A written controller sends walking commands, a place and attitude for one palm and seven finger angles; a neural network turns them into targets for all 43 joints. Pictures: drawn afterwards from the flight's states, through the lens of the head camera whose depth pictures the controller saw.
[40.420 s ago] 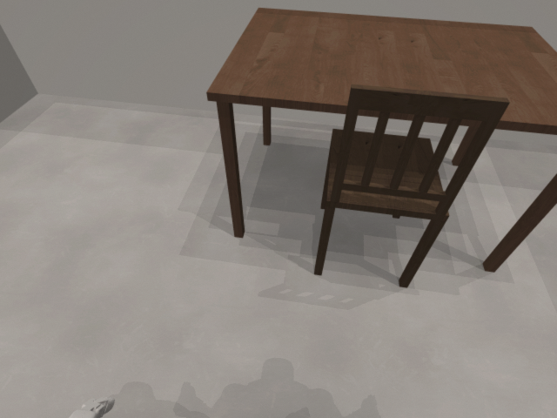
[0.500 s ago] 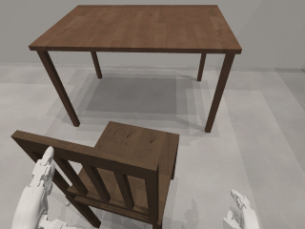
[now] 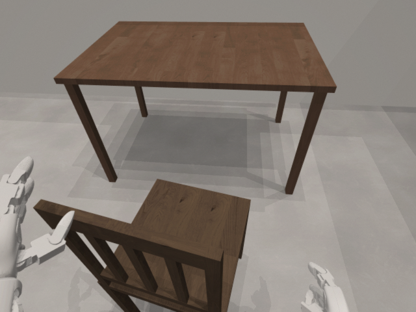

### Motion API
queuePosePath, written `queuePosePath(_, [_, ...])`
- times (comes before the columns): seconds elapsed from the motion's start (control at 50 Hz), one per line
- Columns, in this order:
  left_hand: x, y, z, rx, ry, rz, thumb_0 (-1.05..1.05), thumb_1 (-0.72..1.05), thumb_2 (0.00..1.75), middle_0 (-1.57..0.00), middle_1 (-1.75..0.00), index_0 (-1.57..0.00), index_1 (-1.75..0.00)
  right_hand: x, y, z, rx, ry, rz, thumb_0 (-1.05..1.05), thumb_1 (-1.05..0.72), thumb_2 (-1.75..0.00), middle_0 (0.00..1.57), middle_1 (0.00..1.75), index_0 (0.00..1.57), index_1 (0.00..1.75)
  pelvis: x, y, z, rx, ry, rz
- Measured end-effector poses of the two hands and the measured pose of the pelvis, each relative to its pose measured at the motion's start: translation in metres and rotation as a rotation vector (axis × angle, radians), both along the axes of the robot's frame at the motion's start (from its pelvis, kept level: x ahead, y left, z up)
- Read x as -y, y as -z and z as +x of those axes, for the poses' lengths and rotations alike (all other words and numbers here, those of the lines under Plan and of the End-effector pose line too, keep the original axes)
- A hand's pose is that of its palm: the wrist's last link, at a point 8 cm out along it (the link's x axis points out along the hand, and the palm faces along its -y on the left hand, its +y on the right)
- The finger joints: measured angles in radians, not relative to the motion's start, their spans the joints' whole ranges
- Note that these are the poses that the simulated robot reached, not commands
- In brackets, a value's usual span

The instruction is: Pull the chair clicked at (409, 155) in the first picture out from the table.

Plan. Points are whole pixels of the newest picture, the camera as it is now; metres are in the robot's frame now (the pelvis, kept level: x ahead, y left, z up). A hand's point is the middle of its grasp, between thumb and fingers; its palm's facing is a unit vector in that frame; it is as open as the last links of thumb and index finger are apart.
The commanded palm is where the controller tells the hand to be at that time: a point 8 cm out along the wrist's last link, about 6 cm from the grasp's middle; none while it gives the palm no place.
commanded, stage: draw the hand back to the body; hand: left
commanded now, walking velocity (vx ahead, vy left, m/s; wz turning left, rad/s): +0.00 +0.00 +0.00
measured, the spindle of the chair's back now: (142, 268) +0.23 +0.19 -0.10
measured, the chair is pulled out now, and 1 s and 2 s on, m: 0.63 0.63 0.63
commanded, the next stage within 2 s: step back with the hand held close in 0.44 s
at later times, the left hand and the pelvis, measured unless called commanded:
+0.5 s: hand (44, 216) +0.19 +0.26 +0.17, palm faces +0.47 -0.78 -0.42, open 7.5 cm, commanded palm +0.14 +0.30 +0.19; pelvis +0.00 +0.00 +0.01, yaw -1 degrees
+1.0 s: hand (28, 247) +0.15 +0.26 +0.17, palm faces +0.39 -0.75 -0.53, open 7.4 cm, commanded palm +0.10 +0.29 +0.19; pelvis -0.05 +0.00 +0.01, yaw -2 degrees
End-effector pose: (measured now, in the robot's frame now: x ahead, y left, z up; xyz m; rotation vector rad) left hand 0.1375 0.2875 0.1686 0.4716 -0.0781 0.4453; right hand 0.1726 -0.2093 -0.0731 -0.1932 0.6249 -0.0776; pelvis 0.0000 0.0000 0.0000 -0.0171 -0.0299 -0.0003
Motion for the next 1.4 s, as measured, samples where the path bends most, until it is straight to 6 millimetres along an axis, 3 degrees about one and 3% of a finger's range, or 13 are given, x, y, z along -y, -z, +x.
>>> queuePosePath(0.14, [-0.015,-0.03,0.014,0.095,-0.036,0.06,0.01,0.71,0.81,-0.18,-0.27,-0.18,-0.26,0.006,0.0,0.005,-0.033,-0.007,-0.008,0.01,-0.9,-0.9,0.2,0.3,0.2,0.3,0.0,-0.006,0.006,0.011,0.004,0.002])
queuePosePath(0.32, [-0.005,-0.003,0.02,-0.008,-0.004,-0.023,0.01,0.86,0.88,-0.2,-0.29,-0.2,-0.29,0.016,-0.002,0.002,-0.068,0.016,-0.018,0.01,-0.91,-0.9,0.2,0.3,0.2,0.3,0.001,-0.01,0.008,0.012,0.014,0.004])
queuePosePath(0.5, [-0.007,-0.022,0.009,0.059,-0.02,0.025,0.01,0.88,0.9,-0.21,-0.3,-0.21,-0.3,0.015,-0.005,0.003,-0.048,0.007,-0.013,0.01,-0.91,-0.9,0.2,0.3,0.2,0.3,0.004,-0.011,0.004,0.038,0.01,0.003])
queuePosePath(0.64, [-0.009,-0.018,0.008,0.066,-0.02,0.009,0.01,0.89,0.9,-0.21,-0.3,-0.21,-0.3,0.012,-0.006,-0.002,-0.051,-0.009,-0.004,0.01,-0.91,-0.9,0.2,0.3,0.2,0.3,0.007,-0.011,-0.008,0.032,0.011,0.001])
queuePosePath(0.84, [0.003,-0.017,-0.002,-0.022,0.093,0.093,0.01,0.89,0.9,-0.21,-0.3,-0.21,-0.3,0.023,-0.002,-0.034,-0.118,0.078,-0.024,0.01,-0.91,-0.9,0.2,0.3,0.2,0.3,0.0,-0.012,-0.031,-0.012,0.035,0.017])
queuePosePath(1.0, [-0.007,-0.024,-0.03,-0.002,0.058,0.144,0.01,0.88,0.9,-0.21,-0.3,-0.21,-0.3,0.026,0.005,-0.065,-0.146,0.104,-0.028,0.01,-0.91,-0.9,0.2,0.3,0.2,0.3,0.001,-0.01,-0.053,-0.018,0.032,0.021])
queuePosePath(1.14, [-0.007,-0.015,-0.053,0.025,0.036,0.111,0.01,0.89,0.9,-0.21,-0.3,-0.21,-0.3,0.027,0.006,-0.089,-0.142,0.093,-0.045,0.01,-0.91,-0.9,0.2,0.3,0.2,0.3,0.0,-0.007,-0.075,-0.022,0.029,0.011])
queuePosePath(1.4, [-0.02,-0.023,-0.074,0.12,0.062,0.18,0.01,0.88,0.9,-0.21,-0.3,-0.21,-0.3,0.023,0.0,-0.117,-0.117,0.09,-0.089,0.01,-0.9,-0.9,0.2,0.3,0.2,0.3,-0.004,0.0,-0.097,-0.021,0.006,0.001])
